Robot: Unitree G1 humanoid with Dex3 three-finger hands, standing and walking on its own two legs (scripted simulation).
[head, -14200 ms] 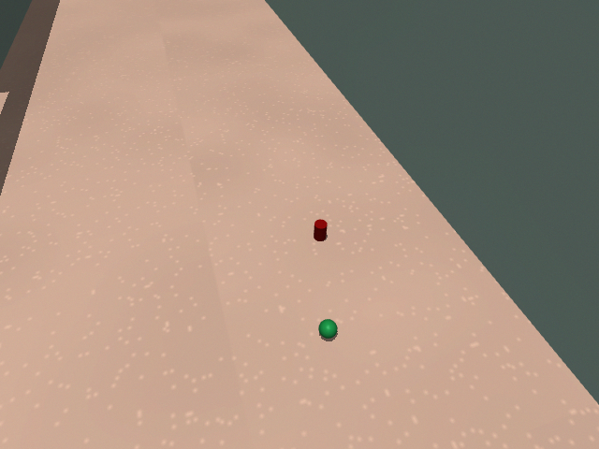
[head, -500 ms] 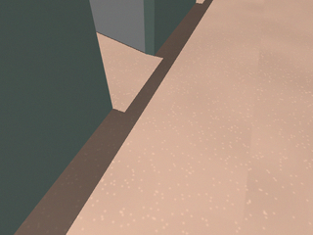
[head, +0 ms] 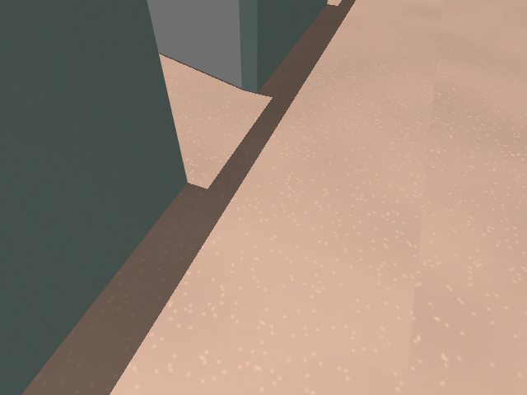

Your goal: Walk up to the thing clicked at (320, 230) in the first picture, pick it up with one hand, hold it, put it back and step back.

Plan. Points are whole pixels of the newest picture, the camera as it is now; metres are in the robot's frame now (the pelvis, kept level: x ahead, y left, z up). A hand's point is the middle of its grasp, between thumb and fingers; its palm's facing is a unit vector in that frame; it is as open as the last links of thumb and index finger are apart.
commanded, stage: stand
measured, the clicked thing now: out of the picture -0.19 -0.81 -0.74
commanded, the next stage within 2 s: walk up in 0.14 s
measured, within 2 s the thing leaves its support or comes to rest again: neither
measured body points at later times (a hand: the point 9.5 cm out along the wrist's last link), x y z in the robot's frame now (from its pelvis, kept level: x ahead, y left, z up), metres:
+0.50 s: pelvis -0.01 +0.07 -0.01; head +0.05 +0.08 +0.44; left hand +0.18 +0.35 -0.13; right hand -0.01 -0.27 -0.10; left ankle +0.03 +0.17 -0.75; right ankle -0.05 -0.07 -0.69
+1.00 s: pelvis +0.01 +0.06 -0.02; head +0.03 +0.00 +0.43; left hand +0.32 +0.17 -0.10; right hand -0.15 -0.22 -0.14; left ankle +0.12 +0.16 -0.68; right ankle -0.06 -0.02 -0.75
